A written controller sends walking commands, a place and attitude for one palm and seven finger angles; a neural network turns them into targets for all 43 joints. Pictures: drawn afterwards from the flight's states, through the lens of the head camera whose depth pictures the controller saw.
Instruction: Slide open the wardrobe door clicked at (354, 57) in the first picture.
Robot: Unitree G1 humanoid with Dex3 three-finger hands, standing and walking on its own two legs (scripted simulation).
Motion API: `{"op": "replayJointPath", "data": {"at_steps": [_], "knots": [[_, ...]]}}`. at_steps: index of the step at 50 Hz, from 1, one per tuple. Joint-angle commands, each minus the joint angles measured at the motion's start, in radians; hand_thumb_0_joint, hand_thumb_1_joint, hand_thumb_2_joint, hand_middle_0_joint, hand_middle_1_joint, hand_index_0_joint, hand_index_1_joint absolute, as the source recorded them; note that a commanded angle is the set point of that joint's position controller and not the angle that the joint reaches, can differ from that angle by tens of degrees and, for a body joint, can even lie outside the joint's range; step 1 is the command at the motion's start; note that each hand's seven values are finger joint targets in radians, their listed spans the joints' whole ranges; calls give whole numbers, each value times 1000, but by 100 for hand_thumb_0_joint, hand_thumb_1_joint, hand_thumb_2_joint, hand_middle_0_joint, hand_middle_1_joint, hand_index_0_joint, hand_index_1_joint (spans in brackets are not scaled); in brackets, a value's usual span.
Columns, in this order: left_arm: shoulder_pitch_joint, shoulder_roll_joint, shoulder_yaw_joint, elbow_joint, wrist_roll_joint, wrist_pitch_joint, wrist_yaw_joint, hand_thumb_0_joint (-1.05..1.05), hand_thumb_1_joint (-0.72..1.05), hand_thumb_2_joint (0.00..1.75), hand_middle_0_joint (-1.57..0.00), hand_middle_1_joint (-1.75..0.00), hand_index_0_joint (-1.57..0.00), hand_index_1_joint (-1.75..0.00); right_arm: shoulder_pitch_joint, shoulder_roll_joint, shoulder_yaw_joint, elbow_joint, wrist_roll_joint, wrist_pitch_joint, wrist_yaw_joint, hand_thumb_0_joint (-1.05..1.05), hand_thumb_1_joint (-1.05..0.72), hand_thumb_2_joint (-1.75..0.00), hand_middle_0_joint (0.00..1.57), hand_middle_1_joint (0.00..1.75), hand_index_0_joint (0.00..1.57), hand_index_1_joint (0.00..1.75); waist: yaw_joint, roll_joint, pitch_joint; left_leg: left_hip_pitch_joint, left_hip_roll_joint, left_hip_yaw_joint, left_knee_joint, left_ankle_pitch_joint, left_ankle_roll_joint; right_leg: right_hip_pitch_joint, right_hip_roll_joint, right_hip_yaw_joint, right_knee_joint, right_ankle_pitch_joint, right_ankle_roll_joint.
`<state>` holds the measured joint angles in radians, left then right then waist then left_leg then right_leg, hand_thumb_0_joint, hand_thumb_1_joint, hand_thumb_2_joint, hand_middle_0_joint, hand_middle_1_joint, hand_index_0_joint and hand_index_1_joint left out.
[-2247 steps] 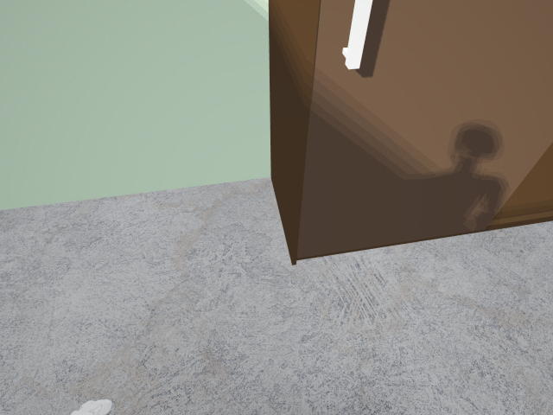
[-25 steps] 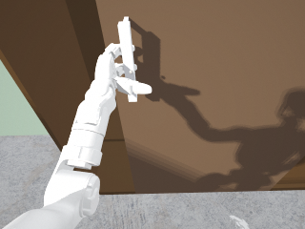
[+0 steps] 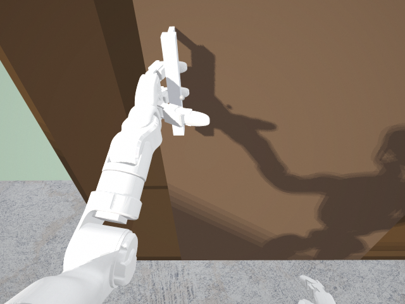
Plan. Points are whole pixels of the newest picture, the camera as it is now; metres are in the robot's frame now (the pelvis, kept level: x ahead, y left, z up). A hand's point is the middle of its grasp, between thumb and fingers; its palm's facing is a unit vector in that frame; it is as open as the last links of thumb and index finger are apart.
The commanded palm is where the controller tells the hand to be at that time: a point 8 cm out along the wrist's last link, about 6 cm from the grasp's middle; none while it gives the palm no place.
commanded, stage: slide the fingers in behind the handle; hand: left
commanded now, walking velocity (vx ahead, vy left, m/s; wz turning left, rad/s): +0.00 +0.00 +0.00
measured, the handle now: (175, 85) +0.48 +0.09 +0.23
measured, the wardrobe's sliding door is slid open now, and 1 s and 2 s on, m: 0.28 0.28 0.28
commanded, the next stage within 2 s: grip the handle and tug to test in 0.30 s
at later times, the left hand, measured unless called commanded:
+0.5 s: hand (182, 98) +0.42 +0.06 +0.24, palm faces +0.03 -1.00 +0.00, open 14.1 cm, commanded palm +0.39 +0.11 +0.23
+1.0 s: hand (182, 97) +0.42 +0.07 +0.24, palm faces +0.02 -1.00 +0.01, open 7.3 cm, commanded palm +0.39 +0.11 +0.23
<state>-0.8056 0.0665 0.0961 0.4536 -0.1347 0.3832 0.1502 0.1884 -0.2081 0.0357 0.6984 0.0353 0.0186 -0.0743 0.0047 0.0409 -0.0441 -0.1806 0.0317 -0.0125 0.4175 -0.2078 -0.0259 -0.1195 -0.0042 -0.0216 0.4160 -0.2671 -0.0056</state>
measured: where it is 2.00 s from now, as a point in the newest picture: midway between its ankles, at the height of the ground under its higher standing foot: outside the picture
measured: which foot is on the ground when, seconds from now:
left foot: down 0.00-1.00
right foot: down 0.00-1.00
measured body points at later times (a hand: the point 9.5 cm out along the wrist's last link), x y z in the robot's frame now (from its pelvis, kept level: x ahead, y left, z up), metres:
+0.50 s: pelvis +0.00 +0.00 +0.00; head -0.02 -0.01 +0.45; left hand +0.41 +0.12 +0.24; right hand +0.14 -0.23 -0.11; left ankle +0.01 +0.14 -0.74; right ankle -0.03 -0.11 -0.74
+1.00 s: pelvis +0.01 +0.00 +0.00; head -0.02 -0.01 +0.45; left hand +0.41 +0.12 +0.24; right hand +0.16 -0.22 -0.11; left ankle +0.01 +0.14 -0.74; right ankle -0.03 -0.11 -0.74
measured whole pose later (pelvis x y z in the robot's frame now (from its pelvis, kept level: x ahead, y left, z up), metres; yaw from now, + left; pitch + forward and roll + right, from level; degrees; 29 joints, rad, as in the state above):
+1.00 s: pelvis +0.01 +0.00 +0.00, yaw +0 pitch -1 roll +0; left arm -0.77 0.07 0.08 0.38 -0.13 0.39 0.16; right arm 0.20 -0.21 0.03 0.69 0.03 0.03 -0.06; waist 0.00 0.04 -0.04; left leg -0.18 0.03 0.00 0.42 -0.22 -0.02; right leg -0.12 -0.01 -0.01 0.41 -0.27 0.00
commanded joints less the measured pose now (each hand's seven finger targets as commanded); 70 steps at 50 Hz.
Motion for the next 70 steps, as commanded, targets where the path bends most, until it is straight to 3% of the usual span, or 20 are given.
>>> {"op": "replayJointPath", "data": {"at_steps": [1, 3, 5, 13, 17, 18, 20, 28, 29, 34, 38, 40, 45, 48, 50, 53, 55, 59, 62, 70], "knots": [[-544, 89, -2, -224, 3, -78, 3, 0, -50, 30, -30, -120, -30, -120, -104, -95, -35, -139, -3, -46, -7, 0, -90, -90, 20, 30, 20, 30, -16, -115, -256, 146, -38, 39, -6, 229, 61, -3, 16, -24, -54, 325, -9], [-523, 104, 9, -228, 1, -84, 3, 0, -50, 30, -30, -120, -30, -120, -105, -104, -39, -144, -3, -47, -6, 0, -90, -90, 20, 30, 20, 30, -2, -118, -279, 148, -37, 34, -13, 242, 60, 20, 16, -27, -50, 324, -11], [-546, 62, -26, -258, 0, -89, 3, 0, -50, 30, -30, -120, -30, -120, -107, -93, -36, -147, -3, -52, -4, 0, -90, -90, 20, 30, 20, 30, -11, -96, -280, 158, -38, 37, -5, 253, 62, 10, 16, -25, -46, 345, -12], [-504, 64, -27, -271, -2, -92, 3, 0, -50, 30, -30, -120, -30, -120, -107, -101, -44, -146, -3, -59, 3, 0, -90, -90, 20, 30, 20, 30, 1, -102, -296, 163, -36, 33, -7, 265, 59, 23, 21, -30, -43, 343, -13], [-532, 56, -28, -257, -5, -79, 4, 0, -50, 30, -30, -120, -30, -120, -102, -95, -39, -138, -3, -60, 0, 0, -90, -90, 20, 30, 20, 30, -12, -108, -271, 151, -36, 35, -7, 241, 59, -1, 22, -29, -48, 327, -11], [-514, 87, -6, -240, -2, -80, 8, 0, -50, 30, -30, -120, -30, -120, -101, -104, -42, -135, -3, -57, -1, 0, -90, -90, 20, 30, 20, 30, -2, -117, -271, 148, -34, 32, -13, 240, 58, 10, 21, -32, -52, 313, -12], [-543, 58, -28, -252, -3, -77, 10, 0, -50, 30, -30, -120, -30, -120, -105, -95, -37, -135, -1, -59, -1, 0, -90, -90, 20, 30, 20, 30, -13, -95, -260, 152, -36, 35, -9, 228, 59, -10, 21, -27, -54, 305, -12], [-527, 88, -6, -236, 1, -79, 12, 0, -13, 46, -34, -125, -34, -125, -105, -103, -41, -135, -4, -52, -1, 0, -90, -90, 20, 30, 20, 30, -4, -119, -287, 153, -35, 32, -7, 257, 58, 16, 19, -30, -47, 331, -13], [-540, 59, -30, -243, 2, -79, 9, 0, -8, 48, -35, -126, -35, -126, -107, -95, -37, -134, -3, -50, -1, 0, -90, -90, 20, 30, 20, 30, -13, -87, -269, 153, -35, 35, -6, 252, 58, 1, 17, -28, -45, 331, -14], [-519, 58, -28, -277, -5, -87, 6, 0, 15, 58, -37, -129, -37, -129, -108, -95, -39, -146, -5, -49, 4, 0, -90, -90, 20, 30, 20, 30, -6, -97, -303, 166, -35, 34, 0, 294, 57, 24, 18, -31, -35, 376, -15], [-496, 78, -9, -249, -9, -76, 2, 0, 34, 66, -39, -132, -39, -132, -113, -102, -40, -148, -3, -42, 2, 0, -90, -90, 20, 30, 20, 30, -1, -135, -278, 154, -34, 32, -7, 272, 58, 22, 20, -32, -44, 354, -12], [-520, 62, -20, -282, -9, -75, 4, 0, 43, 70, -40, -133, -40, -133, -114, -95, -36, -150, -4, -44, 3, 0, -90, -90, 20, 30, 20, 30, -6, -98, -283, 157, -36, 35, -2, 278, 58, 17, 19, -29, -39, 366, -14], [-471, 70, -22, -334, -3, -75, 3, 0, 67, 80, -43, -137, -43, -137, -120, -94, -39, -162, -4, -41, 10, 0, -90, -90, 20, 30, 20, 30, 5, -92, -313, 169, -35, 37, 3, 329, 56, 48, 18, -32, -29, 417, -18], [-438, 104, 9, -317, -7, -63, -1, 0, 81, 86, -44, -139, -44, -139, -123, -105, -43, -163, -4, -33, 8, 0, -90, -90, 20, 30, 20, 30, 12, -139, -308, 159, -33, 39, -3, 328, 58, 62, 20, -34, -35, 422, -13], [-450, 81, -13, -356, -4, -60, -2, 0, 90, 90, -45, -140, -45, -140, -128, -95, -38, -166, -3, -31, 10, 0, -90, -90, 20, 30, 20, 30, 7, -87, -305, 165, -35, 41, 2, 345, 56, 59, 17, -33, -27, 443, -18], [-442, 105, 8, -338, -4, -47, 0, 0, 90, 90, -45, -140, -45, -140, -128, -104, -41, -167, -4, -26, 8, 0, -90, -90, 20, 30, 20, 30, 11, -100, -299, 160, -37, 41, 0, 326, 58, 56, 20, -31, -35, 424, -14], [-452, 74, -17, -327, -1, -36, 0, 0, 90, 90, -45, -140, -45, -140, -127, -97, -37, -160, -2, -22, 7, 0, -90, -90, 20, 30, 20, 30, -4, -109, -270, 154, -35, 41, -1, 310, 57, 35, 19, -34, -37, 409, -15], [-456, 77, -15, -330, 1, -32, 8, 0, 90, 90, -45, -140, -45, -140, -127, -97, -39, -161, -4, -20, 4, 0, -90, -90, 20, 30, 20, 30, -1, -93, -292, 163, -38, 42, 5, 326, 59, 43, 17, -32, -32, 422, -15], [-461, 81, -5, -298, -1, -25, 6, 0, 90, 90, -45, -140, -45, -140, -118, -99, -39, -153, -6, -18, 3, 0, -90, -90, 20, 30, 20, 30, -6, -132, -277, 152, -40, 41, 7, 313, 60, 33, 18, -31, -35, 425, -12], [-504, 73, -15, -276, -1, -42, 3, 0, 90, 90, -45, -140, -45, -140, -118, -96, -37, -151, -6, -21, 0, 0, -90, -90, 20, 30, 20, 30, -9, -115, -278, 151, -42, 37, 5, 285, 62, 23, 15, -29, -37, 391, -11]]}}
